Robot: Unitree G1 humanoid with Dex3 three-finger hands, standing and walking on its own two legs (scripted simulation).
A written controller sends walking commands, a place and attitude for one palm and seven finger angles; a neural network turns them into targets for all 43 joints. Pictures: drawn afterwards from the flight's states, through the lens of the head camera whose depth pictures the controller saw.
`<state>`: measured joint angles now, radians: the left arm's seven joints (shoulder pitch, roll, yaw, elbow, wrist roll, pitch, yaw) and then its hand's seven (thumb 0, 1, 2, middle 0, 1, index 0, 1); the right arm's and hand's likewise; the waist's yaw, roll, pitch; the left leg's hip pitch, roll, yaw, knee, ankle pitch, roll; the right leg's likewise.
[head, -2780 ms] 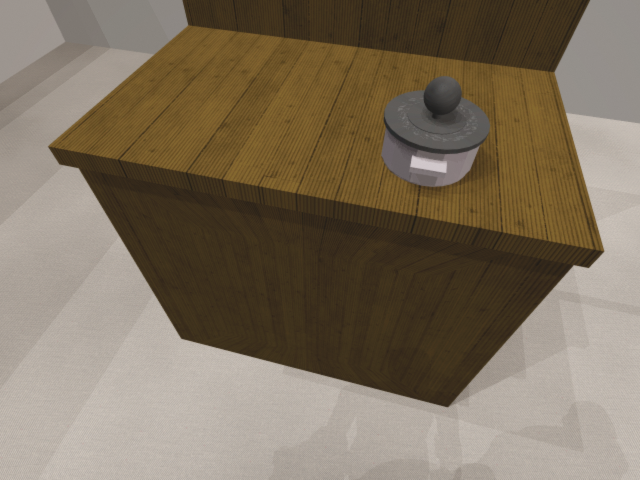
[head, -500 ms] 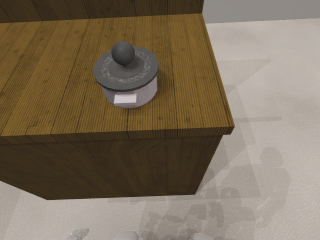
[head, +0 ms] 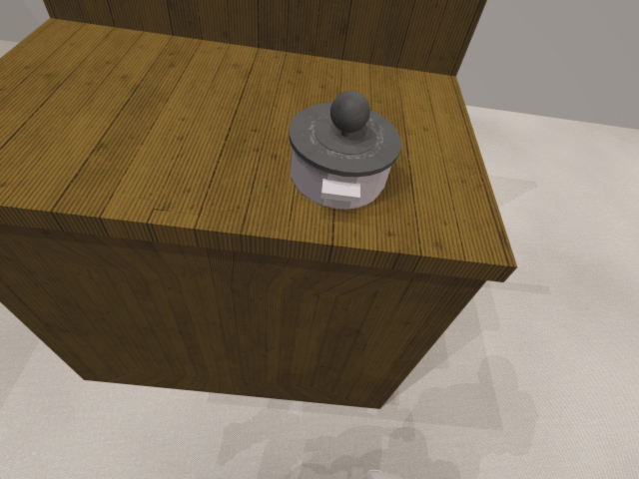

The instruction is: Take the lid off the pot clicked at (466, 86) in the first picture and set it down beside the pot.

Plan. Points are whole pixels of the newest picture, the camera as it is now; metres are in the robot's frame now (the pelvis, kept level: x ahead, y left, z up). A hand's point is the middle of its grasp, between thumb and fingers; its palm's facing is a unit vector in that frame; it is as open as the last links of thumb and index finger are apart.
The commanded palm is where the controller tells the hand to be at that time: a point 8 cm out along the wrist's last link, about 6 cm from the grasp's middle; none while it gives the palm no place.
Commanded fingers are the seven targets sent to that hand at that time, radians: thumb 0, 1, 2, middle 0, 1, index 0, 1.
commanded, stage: come to a stop and stand still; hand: left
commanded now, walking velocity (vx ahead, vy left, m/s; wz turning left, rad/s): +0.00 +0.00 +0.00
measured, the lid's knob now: (350, 112) +0.54 +0.03 +0.17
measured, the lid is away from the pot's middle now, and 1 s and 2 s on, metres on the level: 0.00 0.00 0.00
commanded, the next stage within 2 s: look again from close up in 0.54 s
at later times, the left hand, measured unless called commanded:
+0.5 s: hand out of the picture -0.01 +0.19 -0.17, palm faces -0.03 -0.98 -0.18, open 7.4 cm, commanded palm none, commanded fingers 0.00 0.90 0.90 -0.20 -0.30 -0.20 -0.30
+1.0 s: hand out of the picture -0.01 +0.20 -0.17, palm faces -0.02 -0.98 -0.22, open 7.4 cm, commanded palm none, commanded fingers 0.00 0.90 0.90 -0.20 -0.30 -0.20 -0.30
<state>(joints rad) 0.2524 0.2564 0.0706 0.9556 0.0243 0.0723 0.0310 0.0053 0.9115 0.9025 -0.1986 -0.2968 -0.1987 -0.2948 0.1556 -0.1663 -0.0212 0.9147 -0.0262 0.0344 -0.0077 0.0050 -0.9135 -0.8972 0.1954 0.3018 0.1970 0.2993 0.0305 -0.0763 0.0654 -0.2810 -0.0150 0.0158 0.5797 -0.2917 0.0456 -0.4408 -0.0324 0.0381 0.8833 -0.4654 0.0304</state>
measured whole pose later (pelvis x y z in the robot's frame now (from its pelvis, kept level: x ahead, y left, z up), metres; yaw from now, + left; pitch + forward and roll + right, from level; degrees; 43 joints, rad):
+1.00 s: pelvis -0.02 +0.03 +0.00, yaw -2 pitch +0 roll +0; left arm 0.34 0.15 -0.01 1.05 0.01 -0.01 0.05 0.00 0.91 0.90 -0.20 -0.30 -0.20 -0.29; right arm 0.28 -0.18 -0.01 1.04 -0.01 -0.01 -0.02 0.02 -0.94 -0.90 0.20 0.30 0.20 0.30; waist -0.01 0.02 0.00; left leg -0.31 -0.05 0.08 0.57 -0.26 0.08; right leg -0.15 0.00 0.00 0.55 -0.40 0.00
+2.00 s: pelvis +0.01 -0.03 +0.00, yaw +1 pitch +2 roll +1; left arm 0.33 0.20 0.04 0.99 0.03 0.01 0.02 0.00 0.91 0.90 -0.20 -0.30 -0.20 -0.29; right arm 0.30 -0.15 -0.04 1.08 -0.02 0.02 -0.03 0.01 -0.91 -0.90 0.20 0.30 0.20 0.30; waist 0.00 -0.04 0.01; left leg -0.41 0.00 0.03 0.81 -0.44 0.03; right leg -0.16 0.03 -0.09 0.52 -0.41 -0.07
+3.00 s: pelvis +0.08 -0.14 +0.00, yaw +3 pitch +1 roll +2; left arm 0.26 0.21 0.05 0.90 0.04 0.02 0.04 0.00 0.91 0.90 -0.20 -0.30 -0.20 -0.30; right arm 0.15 -0.21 -0.07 0.91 -0.01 0.08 0.00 0.01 -0.91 -0.90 0.19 0.30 0.20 0.30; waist 0.03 -0.05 0.11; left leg -0.48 -0.04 0.01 0.98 -0.44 -0.05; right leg -0.34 -0.09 0.01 0.55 -0.23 0.04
